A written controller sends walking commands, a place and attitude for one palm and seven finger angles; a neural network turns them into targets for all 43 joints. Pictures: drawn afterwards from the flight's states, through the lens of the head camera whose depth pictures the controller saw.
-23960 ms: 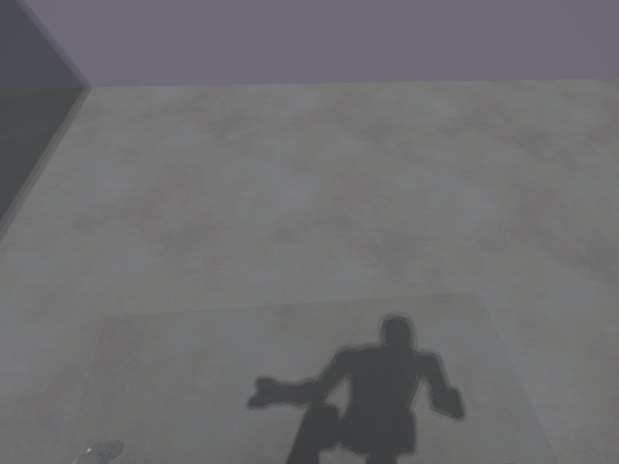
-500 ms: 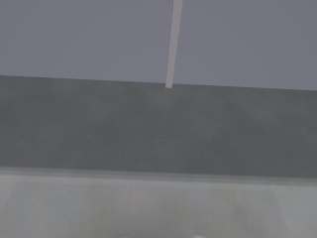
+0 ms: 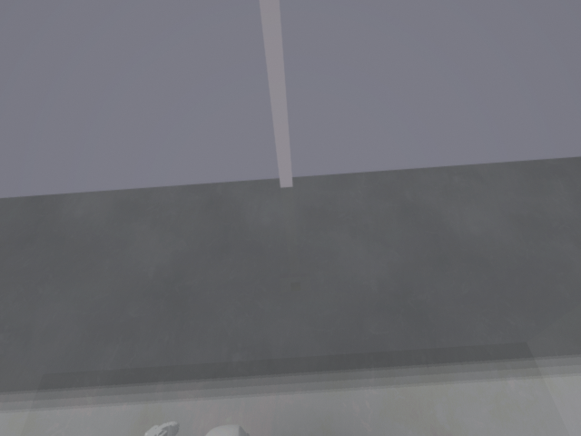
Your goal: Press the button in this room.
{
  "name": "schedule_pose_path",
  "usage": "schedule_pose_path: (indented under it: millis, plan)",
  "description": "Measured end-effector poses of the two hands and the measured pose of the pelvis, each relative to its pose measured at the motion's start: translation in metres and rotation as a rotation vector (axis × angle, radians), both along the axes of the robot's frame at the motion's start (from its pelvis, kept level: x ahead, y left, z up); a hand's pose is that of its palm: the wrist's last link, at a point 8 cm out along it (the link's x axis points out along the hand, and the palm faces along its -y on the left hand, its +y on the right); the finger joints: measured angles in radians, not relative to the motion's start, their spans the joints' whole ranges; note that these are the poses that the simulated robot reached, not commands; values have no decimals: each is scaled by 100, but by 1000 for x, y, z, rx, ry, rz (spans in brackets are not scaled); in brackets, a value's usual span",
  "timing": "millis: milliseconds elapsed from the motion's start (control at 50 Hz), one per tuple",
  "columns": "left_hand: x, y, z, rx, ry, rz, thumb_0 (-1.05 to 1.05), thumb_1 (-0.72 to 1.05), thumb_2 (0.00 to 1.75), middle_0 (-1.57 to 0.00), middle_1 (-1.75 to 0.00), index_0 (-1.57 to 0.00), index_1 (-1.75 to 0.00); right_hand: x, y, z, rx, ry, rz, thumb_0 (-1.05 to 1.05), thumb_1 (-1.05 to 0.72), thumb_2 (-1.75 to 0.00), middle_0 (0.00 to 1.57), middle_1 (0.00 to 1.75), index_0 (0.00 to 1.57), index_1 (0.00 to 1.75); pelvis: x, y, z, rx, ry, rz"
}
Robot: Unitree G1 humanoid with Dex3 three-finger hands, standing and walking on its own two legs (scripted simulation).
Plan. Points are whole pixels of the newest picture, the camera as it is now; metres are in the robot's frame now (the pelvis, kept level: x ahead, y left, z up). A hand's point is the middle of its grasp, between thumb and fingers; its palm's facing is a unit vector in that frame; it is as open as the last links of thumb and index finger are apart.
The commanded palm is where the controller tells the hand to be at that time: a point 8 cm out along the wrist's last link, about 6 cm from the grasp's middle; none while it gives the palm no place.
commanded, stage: turn or walk to find it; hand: left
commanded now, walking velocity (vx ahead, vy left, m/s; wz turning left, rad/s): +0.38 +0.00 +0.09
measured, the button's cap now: out of the picture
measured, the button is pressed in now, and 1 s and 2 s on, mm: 0 0 0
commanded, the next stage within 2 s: stand and wait in 0.36 s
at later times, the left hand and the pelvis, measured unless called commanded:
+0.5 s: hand out of the picture +0.12 +0.19 -0.18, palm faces +0.14 -0.98 -0.14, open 7.4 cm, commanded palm none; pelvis +0.22 +0.04 -0.01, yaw +2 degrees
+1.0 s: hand (214, 286) +0.41 +0.18 -0.16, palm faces +0.07 -0.98 -0.19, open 7.2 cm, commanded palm none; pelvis +0.34 +0.01 +0.00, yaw +2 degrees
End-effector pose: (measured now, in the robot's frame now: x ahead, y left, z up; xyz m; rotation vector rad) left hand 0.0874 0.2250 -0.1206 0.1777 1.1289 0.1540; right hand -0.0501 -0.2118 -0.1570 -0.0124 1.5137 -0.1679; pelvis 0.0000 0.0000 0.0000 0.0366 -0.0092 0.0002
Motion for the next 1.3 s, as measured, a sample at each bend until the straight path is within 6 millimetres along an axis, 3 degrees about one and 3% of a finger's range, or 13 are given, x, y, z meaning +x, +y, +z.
schedule_pose_path:
  millis: [100, 200, 340, 440, 540, 620, 700, 780, 840, 940, 1140, 1240, 1300]
  plan:
    - [-12, 10, 7, 43, 91, 64, -2, 96, 89, -20, -30, -21, -30, 110, -26, 12, -43, -175, 64, 1, -91, -90, 19, 30, 19, 30, 40, -9, 10, -11, 7, 11]
    - [-29, 2, 2, 10, 228, 110, -1, 93, 89, -20, -30, -20, -30, 206, -31, 24, -65, -299, 119, 1, -91, -90, 19, 30, 19, 30, 82, -7, 11, -25, 14, 24]
    - [-36, -13, -12, -87, 399, 201, 0, 91, 89, -20, -30, -20, -30, 325, 0, 28, -63, -365, 245, 1, -91, -90, 19, 30, 19, 30, 145, 10, 4, -44, 18, 46]
    - [-14, -4, -28, -140, 511, 224, 1, 90, 89, -20, -30, -20, -30, 392, 33, 20, -75, -425, 277, 1, -91, -90, 19, 30, 19, 30, 198, 35, -13, -42, 15, 45]
    - [70, 25, -29, -98, 426, 163, 1, 90, 89, -20, -30, -20, -30, 389, 44, 21, -76, -369, 199, 0, -91, -90, 19, 30, 20, 30, 233, 44, -4, -32, -5, 19]
    - [159, 44, -23, -48, 269, 98, 1, 91, 89, -20, -30, -20, -30, 379, 25, 26, -130, -316, 121, -3, -95, -90, 20, 30, 20, 30, 255, 44, 4, -24, -4, 14]
    - [235, 49, -15, -1, 124, 60, 1, 92, 90, -19, -30, -20, -30, 362, 11, 20, -125, -209, 104, -2, -95, -90, 20, 30, 20, 30, 277, 36, 3, -14, -8, 24]
    - [285, 38, -11, 31, 39, 29, 1, 92, 90, -19, -30, -20, -30, 353, 2, 2, -87, -124, 74, -1, -93, -90, 20, 30, 20, 30, 301, 20, -5, 3, -21, 19]
    - [302, 22, -6, 27, 34, 3, 1, 91, 90, -19, -30, -20, -30, 355, 0, -4, -57, -89, 54, 0, -92, -90, 19, 30, 20, 30, 315, 14, -4, -21, -19, 29]
    - [308, 4, -8, -15, 64, 18, 0, 91, 90, -20, -30, -20, -30, 363, 7, 3, -31, -66, 64, 1, -91, -90, 19, 30, 20, 30, 327, 7, 2, -30, -6, 41]
    - [304, 19, -24, -33, 178, 61, 0, 93, 89, -20, -30, -20, -30, 369, 14, 8, -48, -36, 24, 1, -91, -90, 19, 30, 20, 30, 369, 9, -3, -27, 9, 16]
    - [322, 10, -22, -10, 209, 57, 1, 92, 90, -20, -30, -20, -30, 370, 11, -1, -22, 44, 13, 1, -91, -90, 19, 30, 20, 30, 394, 1, -7, -29, -1, 23]
    - [324, 4, -15, 0, 190, 93, 1, 92, 89, -20, -30, -20, -30, 389, 8, 2, -11, 74, 44, 1, -91, -90, 20, 30, 20, 30, 404, -2, -2, -18, -3, 35]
